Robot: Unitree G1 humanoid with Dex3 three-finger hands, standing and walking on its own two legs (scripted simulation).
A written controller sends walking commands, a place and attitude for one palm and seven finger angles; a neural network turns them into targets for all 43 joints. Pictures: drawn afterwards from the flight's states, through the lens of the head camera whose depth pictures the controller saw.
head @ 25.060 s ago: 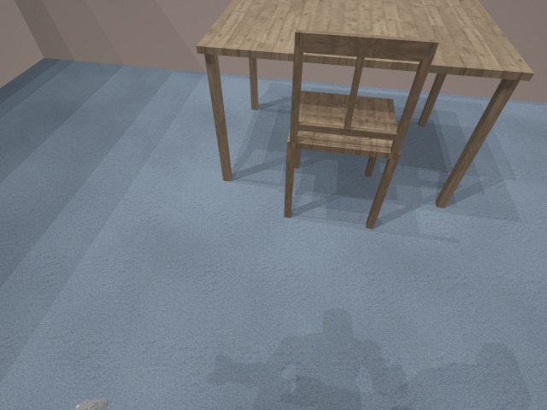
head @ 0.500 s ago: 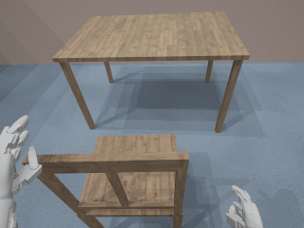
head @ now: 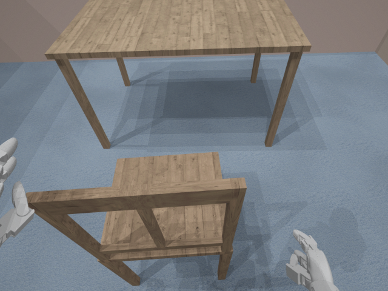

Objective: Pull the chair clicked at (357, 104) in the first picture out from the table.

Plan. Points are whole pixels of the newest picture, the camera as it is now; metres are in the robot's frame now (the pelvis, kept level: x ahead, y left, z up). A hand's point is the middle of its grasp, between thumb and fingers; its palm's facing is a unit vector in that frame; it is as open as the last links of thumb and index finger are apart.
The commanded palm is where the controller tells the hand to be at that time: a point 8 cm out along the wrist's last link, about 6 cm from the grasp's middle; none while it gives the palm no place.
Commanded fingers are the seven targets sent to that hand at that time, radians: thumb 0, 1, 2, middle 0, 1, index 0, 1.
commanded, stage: step back with the hand held close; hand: left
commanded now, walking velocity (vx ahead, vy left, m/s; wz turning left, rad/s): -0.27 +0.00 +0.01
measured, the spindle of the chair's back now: (153, 227) +0.28 +0.13 -0.10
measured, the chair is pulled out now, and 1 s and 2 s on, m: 0.61 0.61 0.61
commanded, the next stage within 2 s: stop stepping back and stand still in 1.32 s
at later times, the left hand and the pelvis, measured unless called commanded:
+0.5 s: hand out of the picture +0.14 +0.28 +0.15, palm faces +0.43 -0.76 -0.48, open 7.4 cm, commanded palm +0.07 +0.31 +0.17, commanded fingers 0.00 0.90 0.90 -0.20 -0.30 -0.20 -0.30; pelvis -0.06 +0.01 -0.01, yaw +1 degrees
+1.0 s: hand out of the picture +0.11 +0.27 +0.16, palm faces +0.42 -0.76 -0.49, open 7.4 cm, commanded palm +0.04 +0.30 +0.17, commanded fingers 0.00 0.90 0.90 -0.20 -0.30 -0.20 -0.30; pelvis -0.09 +0.00 -0.01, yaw +1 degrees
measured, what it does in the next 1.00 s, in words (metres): lifts its right foot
